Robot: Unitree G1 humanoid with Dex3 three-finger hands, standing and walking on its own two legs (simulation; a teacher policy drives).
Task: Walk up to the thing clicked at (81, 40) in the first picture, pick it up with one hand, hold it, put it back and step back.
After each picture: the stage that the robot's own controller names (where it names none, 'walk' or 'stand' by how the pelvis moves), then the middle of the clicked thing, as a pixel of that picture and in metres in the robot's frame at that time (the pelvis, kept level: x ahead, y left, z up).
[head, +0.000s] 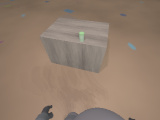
stand; (81, 36) +0.97 +0.16 -0.11
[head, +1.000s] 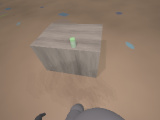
walk; (73, 42) +0.84 +0.28 -0.10
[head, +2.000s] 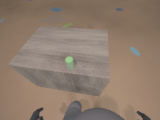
stand; (70, 63) +0.45 +0.22 -0.06
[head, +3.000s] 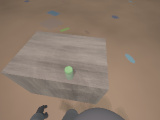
stand; (69, 73) +0.39 +0.18 -0.09
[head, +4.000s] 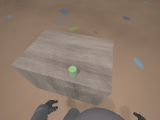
stand; (73, 72) +0.39 +0.18 -0.10
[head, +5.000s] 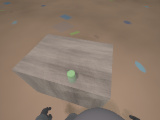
stand; (71, 76) +0.37 +0.18 -0.11
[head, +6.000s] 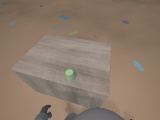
stand; (69, 75) +0.38 +0.19 -0.11
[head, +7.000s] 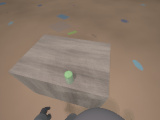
stand; (69, 77) +0.36 +0.19 -0.11
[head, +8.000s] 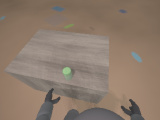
rise first; (67, 74) +0.37 +0.20 -0.10
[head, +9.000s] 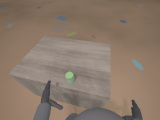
rise first; (70, 78) +0.35 +0.19 -0.10
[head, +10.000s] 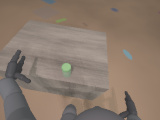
go down; (66, 70) +0.38 +0.17 -0.06
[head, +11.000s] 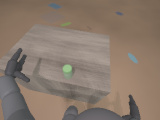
go down; (67, 72) +0.37 +0.17 -0.05
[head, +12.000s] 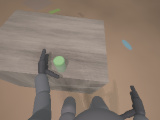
close in; (60, 64) +0.39 +0.19 +0.00
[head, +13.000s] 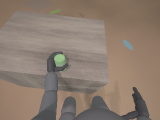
lift; (60, 63) +0.39 +0.18 +0.00
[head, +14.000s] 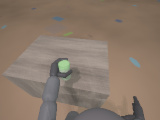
lift; (65, 70) +0.31 +0.18 +0.09
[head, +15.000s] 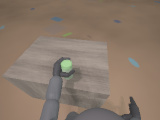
hold; (67, 69) +0.32 +0.16 +0.09
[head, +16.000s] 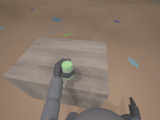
hold; (67, 70) +0.33 +0.16 +0.08
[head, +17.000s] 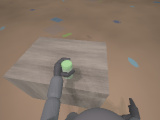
hold; (67, 69) +0.33 +0.16 +0.08
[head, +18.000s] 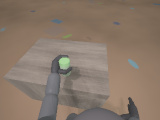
crouch; (65, 67) +0.34 +0.18 +0.10
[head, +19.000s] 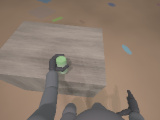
lower; (62, 65) +0.39 +0.18 +0.00
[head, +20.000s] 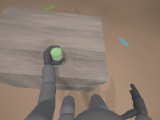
lower; (57, 57) +0.43 +0.19 +0.01
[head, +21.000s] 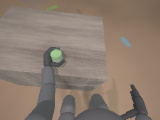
lower; (57, 59) +0.42 +0.19 +0.01
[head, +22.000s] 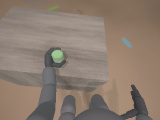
lower; (58, 59) +0.42 +0.19 +0.01
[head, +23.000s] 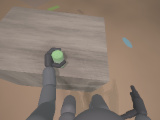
lower; (58, 59) +0.42 +0.19 +0.01
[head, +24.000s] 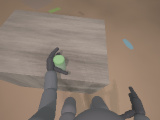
withdraw; (60, 63) +0.39 +0.19 +0.00
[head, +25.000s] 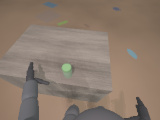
sink last; (67, 71) +0.37 +0.18 -0.04
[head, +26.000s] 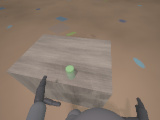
stand; (70, 72) +0.39 +0.19 -0.05
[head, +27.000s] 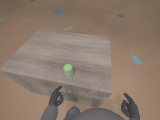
stand; (68, 71) +0.38 +0.19 -0.04
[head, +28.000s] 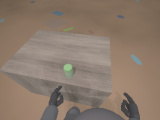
stand; (68, 71) +0.38 +0.19 -0.04
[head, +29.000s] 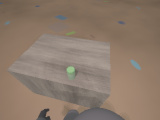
stand; (71, 73) +0.39 +0.18 -0.08
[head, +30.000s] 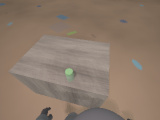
stand; (69, 75) +0.38 +0.20 -0.11
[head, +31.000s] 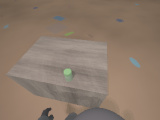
stand; (68, 75) +0.39 +0.20 -0.10
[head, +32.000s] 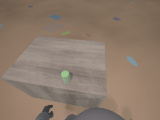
stand; (66, 77) +0.36 +0.21 -0.11
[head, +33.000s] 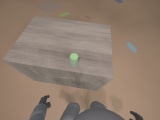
walk; (74, 60) +0.46 +0.14 -0.09
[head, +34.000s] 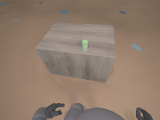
walk; (85, 45) +0.75 +0.10 -0.09
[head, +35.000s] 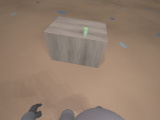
walk; (85, 32) +1.15 +0.09 -0.08
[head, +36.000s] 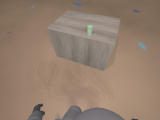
stand; (89, 30) +1.00 +0.09 -0.08
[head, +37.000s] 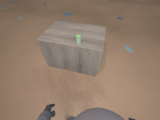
stand; (78, 39) +0.95 +0.19 -0.11
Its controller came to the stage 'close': yes
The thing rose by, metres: 0.19
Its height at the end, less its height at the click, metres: +0.00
